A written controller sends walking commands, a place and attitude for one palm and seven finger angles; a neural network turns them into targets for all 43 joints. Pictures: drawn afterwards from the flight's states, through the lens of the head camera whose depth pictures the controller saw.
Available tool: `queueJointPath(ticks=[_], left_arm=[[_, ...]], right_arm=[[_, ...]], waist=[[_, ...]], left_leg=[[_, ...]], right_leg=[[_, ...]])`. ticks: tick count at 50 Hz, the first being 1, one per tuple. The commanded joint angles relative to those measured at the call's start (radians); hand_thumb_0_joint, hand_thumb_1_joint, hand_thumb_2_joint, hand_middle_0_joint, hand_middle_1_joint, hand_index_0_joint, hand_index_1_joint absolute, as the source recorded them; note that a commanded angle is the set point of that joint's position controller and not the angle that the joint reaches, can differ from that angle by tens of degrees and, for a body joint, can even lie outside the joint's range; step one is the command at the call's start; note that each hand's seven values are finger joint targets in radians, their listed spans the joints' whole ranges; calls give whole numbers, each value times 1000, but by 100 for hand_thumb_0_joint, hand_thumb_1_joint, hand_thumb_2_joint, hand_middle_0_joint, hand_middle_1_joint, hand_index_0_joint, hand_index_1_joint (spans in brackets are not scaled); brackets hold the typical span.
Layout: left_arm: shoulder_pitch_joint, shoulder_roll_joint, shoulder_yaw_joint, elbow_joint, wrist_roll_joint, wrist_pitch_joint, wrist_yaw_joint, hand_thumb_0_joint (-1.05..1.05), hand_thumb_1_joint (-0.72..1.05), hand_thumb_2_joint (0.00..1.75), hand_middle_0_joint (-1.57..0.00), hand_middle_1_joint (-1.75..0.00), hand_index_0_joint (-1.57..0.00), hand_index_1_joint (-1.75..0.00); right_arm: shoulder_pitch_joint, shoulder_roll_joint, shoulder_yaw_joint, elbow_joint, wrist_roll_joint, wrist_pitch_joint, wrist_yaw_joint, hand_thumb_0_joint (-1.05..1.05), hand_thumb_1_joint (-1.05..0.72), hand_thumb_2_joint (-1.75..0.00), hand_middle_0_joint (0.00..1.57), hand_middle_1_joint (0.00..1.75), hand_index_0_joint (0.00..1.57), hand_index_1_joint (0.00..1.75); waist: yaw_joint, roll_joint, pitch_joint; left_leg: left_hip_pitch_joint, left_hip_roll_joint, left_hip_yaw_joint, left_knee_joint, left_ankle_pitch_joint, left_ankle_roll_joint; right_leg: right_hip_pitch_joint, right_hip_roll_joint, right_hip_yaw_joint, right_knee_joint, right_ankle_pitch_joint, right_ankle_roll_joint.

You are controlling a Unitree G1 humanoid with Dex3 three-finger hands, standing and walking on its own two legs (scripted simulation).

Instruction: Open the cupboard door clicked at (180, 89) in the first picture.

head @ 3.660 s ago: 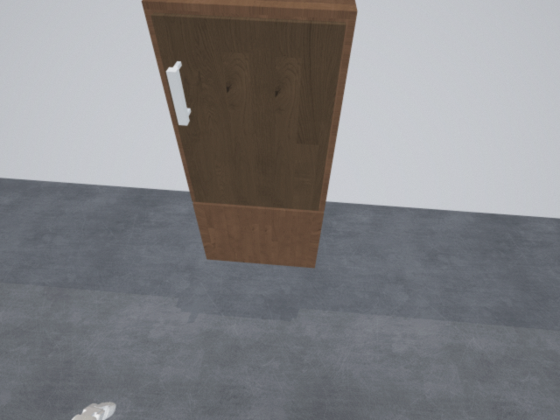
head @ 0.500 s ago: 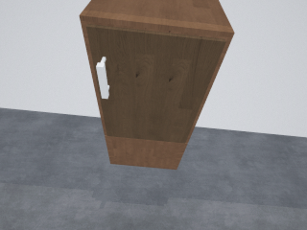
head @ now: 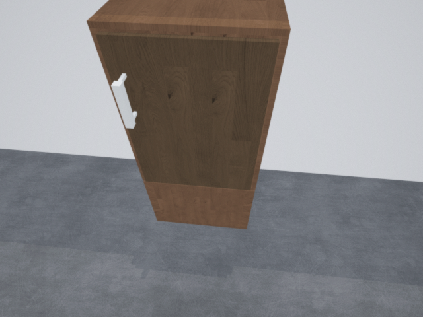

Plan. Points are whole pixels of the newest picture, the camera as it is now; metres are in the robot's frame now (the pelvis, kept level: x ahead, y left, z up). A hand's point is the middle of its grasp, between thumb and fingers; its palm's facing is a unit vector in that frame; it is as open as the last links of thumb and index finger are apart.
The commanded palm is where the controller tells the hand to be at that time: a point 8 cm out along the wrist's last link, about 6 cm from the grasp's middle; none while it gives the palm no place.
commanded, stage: come to a stop and stand still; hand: left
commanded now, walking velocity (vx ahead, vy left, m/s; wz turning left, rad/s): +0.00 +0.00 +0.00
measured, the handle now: (126, 101) +0.63 +0.27 +0.04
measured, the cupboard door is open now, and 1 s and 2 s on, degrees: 0 0 0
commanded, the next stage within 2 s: look again from close up in 0.14 s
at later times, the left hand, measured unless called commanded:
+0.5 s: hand out of the picture +0.00 +0.21 -0.17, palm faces +0.04 -0.97 -0.25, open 7.3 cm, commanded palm none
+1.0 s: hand out of the picture -0.01 +0.25 -0.17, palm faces -0.03 -0.98 -0.19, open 7.3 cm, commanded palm none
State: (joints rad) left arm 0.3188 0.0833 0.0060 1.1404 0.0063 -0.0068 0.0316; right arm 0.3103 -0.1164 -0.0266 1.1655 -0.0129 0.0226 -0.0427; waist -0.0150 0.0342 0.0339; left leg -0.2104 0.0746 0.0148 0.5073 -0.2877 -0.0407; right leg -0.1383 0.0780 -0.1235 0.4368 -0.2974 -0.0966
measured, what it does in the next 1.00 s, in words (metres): shifts its weight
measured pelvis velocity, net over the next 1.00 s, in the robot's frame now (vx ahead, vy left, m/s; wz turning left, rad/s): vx -0.03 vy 0.08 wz -0.03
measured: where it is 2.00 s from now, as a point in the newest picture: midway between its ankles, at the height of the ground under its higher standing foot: outside the picture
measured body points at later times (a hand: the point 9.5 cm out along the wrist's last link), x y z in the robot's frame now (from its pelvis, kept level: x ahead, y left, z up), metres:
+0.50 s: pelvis -0.01 +0.02 +0.00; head -0.03 +0.02 +0.45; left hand +0.00 +0.26 -0.15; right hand +0.01 -0.23 -0.15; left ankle -0.02 +0.14 -0.74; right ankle -0.03 -0.05 -0.74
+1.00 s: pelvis -0.03 +0.08 +0.00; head -0.03 +0.09 +0.45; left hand -0.01 +0.30 -0.16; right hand -0.02 -0.16 -0.15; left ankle -0.01 +0.14 -0.74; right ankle -0.03 -0.05 -0.74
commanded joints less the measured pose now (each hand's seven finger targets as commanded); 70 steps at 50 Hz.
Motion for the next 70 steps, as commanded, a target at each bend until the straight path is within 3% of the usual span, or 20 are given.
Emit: queueJointPath(ticks=[1, 2, 11, 12, 14, 17, 21, 27, 31, 44, 49, 52, 56, 59, 62, 65, 66, 67, 68, 70], left_arm=[[83, 109, 22, -13, -7, -16, 15, 0, 90, 90, -20, -30, -20, -30], [80, 117, 25, -9, -7, -10, 16, 0, 90, 90, -20, -30, -20, -30], [91, 95, 16, 15, 1, -7, 14, 0, 90, 90, -20, -30, -20, -30], [103, 276, 8, -82, 24, -31, 22, 0, 90, 90, -20, -30, -20, -30], [67, 230, 45, -84, 21, -43, 27, 0, 90, 90, -20, -30, -20, -30], [74, 213, 41, -119, 21, -36, 24, 0, 90, 90, -20, -30, -20, -30], [9, 230, 44, -161, 18, -34, 21, 0, 90, 90, -20, -30, -20, -30], [-1, 240, 30, -157, 5, -24, 8, 0, 90, 90, -20, -30, -20, -30], [-19, 244, 22, -153, 5, -17, 4, 0, 90, 90, -20, -30, -20, -30], [-19, 223, 11, -126, 13, -6, 3, 0, 90, 90, -20, -30, -20, -30], [34, 176, 9, -112, 28, 10, -2, 0, 90, 90, -20, -30, -20, -30], [71, 161, 12, -106, 32, 8, -9, 0, 90, 90, -20, -30, -20, -30], [135, 152, 22, -84, 26, -7, -8, 0, 90, 90, -20, -30, -20, -30], [205, 209, 46, -63, 21, -17, 4, 0, 90, 90, -20, -30, -20, -30], [235, 227, 60, -61, 22, -33, 14, 0, 90, 90, -20, -30, -20, -30], [128, 198, 56, -80, 23, -26, 6, 0, 90, 90, -20, -30, -20, -30], [101, 153, 47, -88, 19, -19, 0, 0, 90, 90, -20, -30, -20, -30], [88, 103, 32, -114, 16, -19, -5, 0, 90, 90, -20, -30, -20, -30], [24, 120, 31, -134, 24, -20, 3, 0, 90, 90, -20, -30, -20, -30], [18, 112, 37, -114, 20, -21, -3, 0, 90, 90, -20, -30, -20, -30]], right_arm=[[63, -74, 2, -4, 4, -32, -26, 0, -90, -90, 20, 30, 20, 30], [47, -71, 2, -4, 7, -31, -26, 0, -90, -90, 20, 30, 20, 30], [32, -57, 11, -7, 1, -21, -22, 0, -90, -90, 20, 30, 20, 30], [-25, -175, 2, -146, 0, -15, 7, 0, -90, -90, 20, 30, 20, 30], [-13, -153, -27, -158, -11, -34, -7, 0, -90, -90, 20, 30, 20, 30], [13, -144, -23, -182, -3, -25, 0, 0, -90, -90, 20, 30, 20, 30], [-10, -169, -26, -196, -4, -28, 3, 0, -90, -90, 20, 30, 20, 30], [-34, -196, -3, -178, -7, -47, 10, 0, -90, -90, 20, 30, 20, 30], [-48, -218, 2, -178, -8, -48, 14, 0, -90, -90, 20, 30, 20, 30], [-54, -224, 2, -144, -4, -53, 20, 0, -90, -90, 20, 30, 20, 30], [2, -213, -4, -123, -9, -29, 21, 0, -90, -90, 20, 30, 20, 30], [11, -216, -11, -128, -6, -27, 21, 0, -90, -90, 20, 30, 20, 30], [22, -181, -6, -130, -4, -35, 22, 0, -90, -90, 20, 30, 20, 30], [13, -127, 2, -150, -2, -43, 27, 0, -90, -90, 20, 30, 20, 30], [-31, -111, -2, -178, -4, -53, 36, 0, -90, -90, 20, 30, 20, 30], [96, -85, -1, -130, 1, -66, 38, 0, -90, -90, 20, 30, 20, 30], [211, -134, -12, -82, -4, -71, 30, 0, -90, -90, 20, 30, 20, 30], [337, -221, -37, -46, -12, -75, 17, 0, -90, -90, 20, 30, 20, 30], [352, -204, -26, -36, -12, -70, 8, 0, -90, -90, 20, 30, 20, 30], [251, -143, -1, -67, -6, -83, 1, 0, -90, -90, 20, 30, 20, 30]], waist=[[14, -5, -57], [18, 52, -47], [16, -56, 96], [-7, -92, 207], [5, -54, 7], [14, -168, -57], [-2, -91, 24], [26, 41, 39], [24, -28, 21], [26, -21, 31], [22, 34, 70], [34, 29, 93], [44, -46, 105], [56, -209, 107], [60, -170, 96], [-23, -77, 70], [-67, 70, 61], [-94, 311, 17], [-98, 218, 79], [-48, 7, 137]], left_leg=[[109, 56, -10, -65, 341, 45], [108, 51, -4, -65, 348, 44], [51, 36, -4, -138, 165, 39], [-24, -16, -40, -21, 116, 40], [-71, -22, -18, 55, 31, 57], [-120, -30, -24, 140, -44, 74], [-79, -7, -38, 53, 22, 81], [-27, 36, -80, -87, 253, 89], [-33, 40, -96, -130, 183, 90], [-56, 49, -137, -238, 25, 93], [-98, 67, -187, -306, -338, 116], [-115, 87, -217, -307, -376, 146], [-166, 28, -138, -180, -285, 133], [-308, -77, 31, 105, -134, 89], [-349, -42, 46, 234, -176, 79], [-14, -53, 68, -11, -52, 86], [138, 23, -82, -99, 7, 123], [299, 225, -355, -223, 95, 200], [284, 286, -384, -258, 208, 225], [170, 279, -291, -248, 396, 242]], right_leg=[[10, -199, 181, -97, 508, 88], [14, -200, 180, -94, 500, 91], [-44, -195, 188, -181, 259, 88], [-124, -191, 202, -153, 369, 125], [-18, -273, 286, -121, 411, 97], [46, -291, 294, -143, 355, 80], [-54, -283, 268, -128, 250, -6], [-39, -183, 168, -61, 236, 40], [-21, -181, 164, -70, 159, 52], [-21, -183, 144, -65, 116, 79], [-81, -140, 91, 15, -109, 79], [-91, -132, 73, 46, -102, 74], [-41, -181, 157, -23, -146, 42], [74, -341, 387, -149, -185, -50], [95, -435, 442, -162, -20, -114], [-128, -316, 216, 5, 47, -32], [-273, -188, 102, 214, 18, 26], [-479, -86, -6, 480, -204, 87], [-550, -109, 74, 639, -276, 70], [-545, -182, 116, 729, -150, 67]])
